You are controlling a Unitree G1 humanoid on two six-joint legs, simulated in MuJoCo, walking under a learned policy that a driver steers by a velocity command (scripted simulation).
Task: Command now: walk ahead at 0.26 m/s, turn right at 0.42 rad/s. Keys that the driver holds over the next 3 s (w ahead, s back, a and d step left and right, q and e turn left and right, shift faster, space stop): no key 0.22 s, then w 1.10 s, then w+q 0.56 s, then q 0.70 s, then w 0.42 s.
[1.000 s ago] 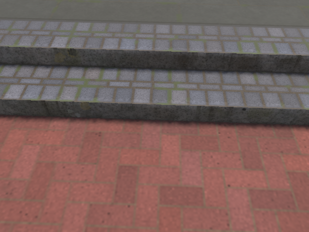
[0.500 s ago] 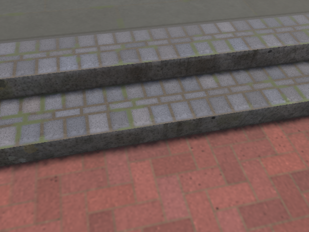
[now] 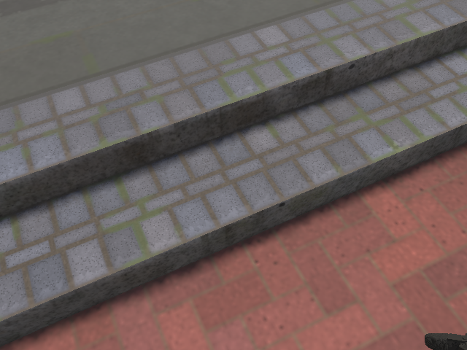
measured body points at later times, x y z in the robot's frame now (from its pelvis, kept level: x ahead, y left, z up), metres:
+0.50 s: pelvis +0.15 +0.03 +0.00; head +0.16 +0.03 +0.45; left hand +0.28 +0.30 -0.11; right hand +0.23 -0.25 -0.12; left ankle +0.22 +0.15 -0.74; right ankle +0.14 -0.09 -0.73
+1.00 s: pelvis +0.35 +0.06 -0.02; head +0.38 +0.06 +0.43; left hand +0.35 +0.34 -0.15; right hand +0.54 -0.20 -0.10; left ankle +0.43 +0.15 -0.74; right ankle +0.17 -0.08 -0.68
